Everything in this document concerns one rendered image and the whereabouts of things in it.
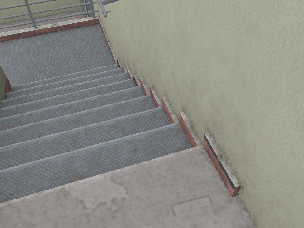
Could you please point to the stairs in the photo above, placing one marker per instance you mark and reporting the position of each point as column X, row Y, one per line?
column 76, row 126

